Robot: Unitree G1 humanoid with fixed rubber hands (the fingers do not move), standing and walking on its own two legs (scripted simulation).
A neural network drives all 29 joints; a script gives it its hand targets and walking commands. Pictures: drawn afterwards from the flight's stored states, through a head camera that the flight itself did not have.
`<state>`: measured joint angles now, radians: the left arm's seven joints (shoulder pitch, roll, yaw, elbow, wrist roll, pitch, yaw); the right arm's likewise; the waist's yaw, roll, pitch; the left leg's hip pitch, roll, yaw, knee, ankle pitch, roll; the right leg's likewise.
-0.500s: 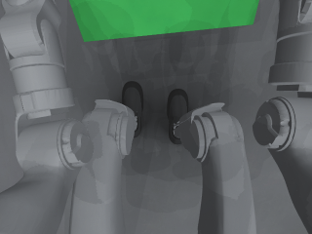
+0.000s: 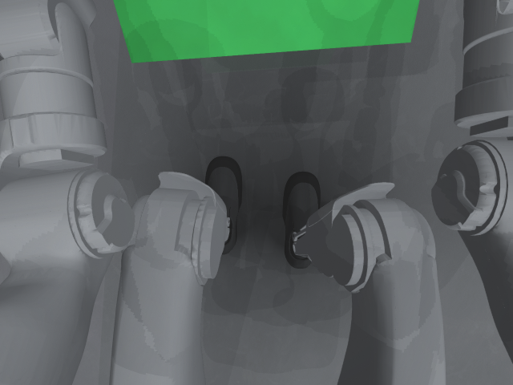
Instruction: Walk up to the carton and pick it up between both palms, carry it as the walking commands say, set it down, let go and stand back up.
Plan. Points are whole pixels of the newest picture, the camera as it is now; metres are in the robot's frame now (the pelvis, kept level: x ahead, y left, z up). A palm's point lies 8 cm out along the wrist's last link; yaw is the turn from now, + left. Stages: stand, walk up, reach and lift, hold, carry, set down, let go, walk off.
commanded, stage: set down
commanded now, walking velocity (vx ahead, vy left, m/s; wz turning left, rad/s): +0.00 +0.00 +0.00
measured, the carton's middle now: out of the picture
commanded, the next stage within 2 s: none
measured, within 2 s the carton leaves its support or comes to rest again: rests again in 0.96 s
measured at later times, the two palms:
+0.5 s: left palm out of the picture +0.57 +0.22 -0.18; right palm out of the picture +0.62 -0.16 -0.17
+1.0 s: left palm out of the picture +0.59 +0.23 -0.19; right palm out of the picture +0.64 -0.16 -0.19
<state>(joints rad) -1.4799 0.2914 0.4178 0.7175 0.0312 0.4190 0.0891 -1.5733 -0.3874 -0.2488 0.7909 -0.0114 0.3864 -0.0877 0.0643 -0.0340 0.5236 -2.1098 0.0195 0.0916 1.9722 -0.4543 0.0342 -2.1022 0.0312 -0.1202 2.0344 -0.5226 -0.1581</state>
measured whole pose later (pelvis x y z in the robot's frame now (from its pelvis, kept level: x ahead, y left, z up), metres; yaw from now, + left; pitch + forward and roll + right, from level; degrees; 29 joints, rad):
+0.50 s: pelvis +0.01 +0.00 -0.03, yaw +0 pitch +35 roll +3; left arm -1.50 0.32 0.41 0.75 0.00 0.36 0.05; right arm -1.61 -0.41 -0.25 0.84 -0.01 0.33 -0.04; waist 0.07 -0.03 0.50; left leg -2.19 0.01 0.09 2.08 -0.50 0.04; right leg -2.17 0.03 -0.13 2.14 -0.57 -0.16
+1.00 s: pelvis +0.03 +0.00 -0.04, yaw +0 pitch +37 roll +4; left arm -1.51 0.33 0.41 0.75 0.00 0.31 0.04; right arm -1.63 -0.43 -0.25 0.85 -0.01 0.29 0.00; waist 0.07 -0.03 0.49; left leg -2.24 0.01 0.09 2.14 -0.55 0.04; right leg -2.22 0.03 -0.13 2.20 -0.62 -0.17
